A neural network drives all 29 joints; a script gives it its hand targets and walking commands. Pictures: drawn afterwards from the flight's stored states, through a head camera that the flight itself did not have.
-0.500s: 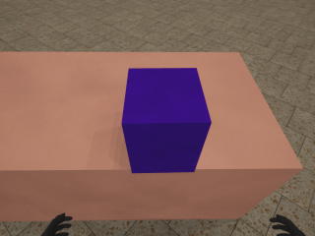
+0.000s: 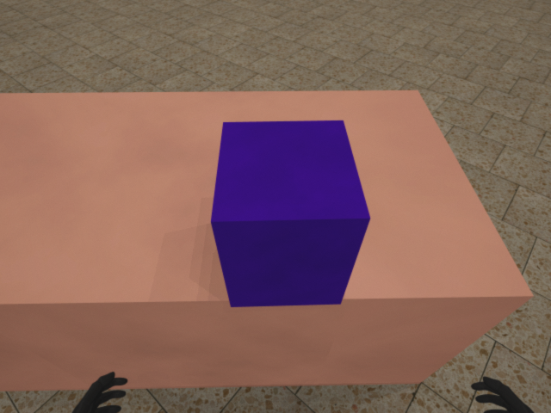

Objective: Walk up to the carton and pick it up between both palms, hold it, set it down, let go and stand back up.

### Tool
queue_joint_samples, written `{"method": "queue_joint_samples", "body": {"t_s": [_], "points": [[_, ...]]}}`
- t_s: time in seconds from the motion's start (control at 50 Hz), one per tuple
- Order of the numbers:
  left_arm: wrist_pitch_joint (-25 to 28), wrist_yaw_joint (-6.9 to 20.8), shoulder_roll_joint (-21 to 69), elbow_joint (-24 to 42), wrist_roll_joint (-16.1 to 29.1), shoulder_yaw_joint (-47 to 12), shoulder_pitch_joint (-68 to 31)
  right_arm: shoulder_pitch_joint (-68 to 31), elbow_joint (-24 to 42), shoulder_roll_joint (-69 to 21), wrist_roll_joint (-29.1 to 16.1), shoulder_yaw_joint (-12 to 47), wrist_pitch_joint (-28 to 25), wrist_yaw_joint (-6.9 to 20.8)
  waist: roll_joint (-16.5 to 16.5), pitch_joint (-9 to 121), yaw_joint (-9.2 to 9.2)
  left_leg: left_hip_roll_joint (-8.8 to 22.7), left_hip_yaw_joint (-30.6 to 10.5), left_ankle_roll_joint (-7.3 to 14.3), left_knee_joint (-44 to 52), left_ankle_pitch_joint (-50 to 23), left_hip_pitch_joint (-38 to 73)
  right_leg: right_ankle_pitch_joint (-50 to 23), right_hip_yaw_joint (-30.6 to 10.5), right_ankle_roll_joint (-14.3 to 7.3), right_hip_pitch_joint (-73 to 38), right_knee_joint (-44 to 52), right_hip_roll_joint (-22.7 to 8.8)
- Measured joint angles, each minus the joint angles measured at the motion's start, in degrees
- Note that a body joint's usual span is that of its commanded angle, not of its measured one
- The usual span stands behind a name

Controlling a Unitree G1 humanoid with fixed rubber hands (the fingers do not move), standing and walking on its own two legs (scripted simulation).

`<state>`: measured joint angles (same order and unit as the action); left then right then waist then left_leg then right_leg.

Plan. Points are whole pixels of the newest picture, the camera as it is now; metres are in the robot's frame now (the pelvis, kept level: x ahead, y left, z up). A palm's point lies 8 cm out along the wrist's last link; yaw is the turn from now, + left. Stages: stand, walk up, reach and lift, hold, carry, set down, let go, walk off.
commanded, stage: walk up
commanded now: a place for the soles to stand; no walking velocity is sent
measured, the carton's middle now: (284, 217) +0.44 +0.01 +0.02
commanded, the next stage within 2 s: reach and lift in 0.02 s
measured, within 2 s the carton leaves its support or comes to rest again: neither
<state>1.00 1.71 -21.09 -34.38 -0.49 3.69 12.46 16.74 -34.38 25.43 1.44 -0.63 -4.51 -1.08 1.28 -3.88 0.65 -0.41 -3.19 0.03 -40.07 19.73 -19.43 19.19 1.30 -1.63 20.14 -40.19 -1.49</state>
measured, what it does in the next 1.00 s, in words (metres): stands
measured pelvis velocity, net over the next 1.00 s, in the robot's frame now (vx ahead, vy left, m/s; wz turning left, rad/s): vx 0.03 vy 0.00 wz -0.01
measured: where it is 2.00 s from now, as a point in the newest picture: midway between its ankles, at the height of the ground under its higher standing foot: outside the picture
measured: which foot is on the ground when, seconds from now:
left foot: down 0.00-1.00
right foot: down 0.00-1.00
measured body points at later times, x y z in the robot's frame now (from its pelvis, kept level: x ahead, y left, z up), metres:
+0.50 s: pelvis +0.01 -0.03 +0.02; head +0.02 -0.01 +0.47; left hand +0.20 +0.26 -0.05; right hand +0.16 -0.30 -0.04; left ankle +0.02 +0.13 -0.72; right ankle +0.03 -0.13 -0.72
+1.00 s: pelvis +0.03 +0.00 +0.03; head +0.02 +0.03 +0.48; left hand +0.23 +0.22 -0.01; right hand +0.20 -0.25 -0.01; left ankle +0.02 +0.13 -0.72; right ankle +0.03 -0.12 -0.72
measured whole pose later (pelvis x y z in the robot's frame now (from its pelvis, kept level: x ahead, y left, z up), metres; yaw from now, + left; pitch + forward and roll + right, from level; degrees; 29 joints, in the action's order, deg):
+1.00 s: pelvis +0.03 +0.00 +0.03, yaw +0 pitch -2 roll -1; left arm 5.1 -4.6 -14.0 -19.1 2.3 -4.4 13.1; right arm 14.5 -36.4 13.5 -7.1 -4.2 -23.7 4.5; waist 2.4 -0.9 1.0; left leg 1.3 -3.1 -1.6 -23.7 13.5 -8.4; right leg 11.2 1.5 -1.4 7.6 -20.5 0.0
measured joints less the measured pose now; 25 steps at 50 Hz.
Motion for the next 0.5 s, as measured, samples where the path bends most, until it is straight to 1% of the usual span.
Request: {"method": "queue_joint_samples", "body": {"t_s": [0.06,0.1,0.14,0.16,0.2,0.26,0.3,0.42,0.5], "points": [[0.0,0.0,0.0,0.0,0.0,0.0,0.0,0.0,0.0,0.0,0.0,0.0,0.0,0.0,0.0,0.0,0.08,0.0,0.0,0.0,0.0,0.0,0.0,0.0,0.0,0.0,0.0,0.0,0.0],[-5.7,-1.0,0.0,0.2,-0.3,0.1,-0.7,-3.3,-7.0,-1.3,1.5,-2.6,-5.9,1.8,0.0,0.0,-0.42,0.2,0.0,-0.4,0.0,0.0,0.0,0.0,0.0,0.0,0.0,0.0,0.1],[-10.5,-1.9,0.0,0.4,-1.1,0.4,-1.5,-6.6,-12.1,-2.3,2.5,-4.4,-9.6,3.3,-0.3,-0.1,-1.26,0.4,0.0,-0.5,-0.1,0.1,0.0,-0.1,0.0,0.0,0.0,0.0,0.4],[-11.9,-2.2,0.0,1.1,-1.2,0.6,-1.7,-7.6,-13.2,-2.5,2.6,-4.9,-11.0,3.7,-0.5,-0.2,-1.57,0.6,0.0,-0.5,-0.1,0.1,0.1,-0.1,0.0,0.0,0.0,0.0,0.5],[-13.2,-2.7,0.1,3.8,-1.2,1.0,-1.8,-8.3,-13.4,-2.9,2.6,-5.4,-13.5,4.2,-1.0,-0.1,-1.72,1.0,0.0,-0.6,0.0,0.2,0.1,-0.3,0.0,0.0,0.0,0.2,0.9],[-12.5,-3.1,0.1,7.8,-1.2,1.1,-2.2,-8.0,-13.5,-4.1,2.5,-5.4,-15.7,4.2,-0.9,0.1,-1.26,1.2,0.0,-0.7,1.8,-0.4,1.3,-0.7,0.1,0.0,-1.0,1.5,1.2],[-11.3,-3.2,0.1,9.0,-1.2,1.0,-2.2,-7.0,-13.5,-5.5,2.2,-5.4,-16.5,4.1,-0.3,0.5,-0.74,1.3,0.0,-0.7,4.2,-1.4,3.0,-1.2,0.1,0.1,-2.3,3.1,1.2],[-9.0,-2.9,0.2,9.0,-1.2,0.5,-2.2,-4.1,-13.1,-8.2,0.4,-5.0,-17.9,2.8,1.6,0.6,0.91,1.8,0.0,-0.7,10.4,-4.0,7.2,-3.1,0.2,0.1,-5.8,7.9,1.6],[-6.8,-2.6,0.6,9.0,-1.0,0.0,-2.3,-3.1,-10.4,-9.2,-0.6,-4.0,-18.4,2.2,2.6,0.6,1.25,2.0,0.0,-0.7,12.5,-5.1,8.1,-4.2,0.2,0.1,-6.7,9.9,1.7]]}}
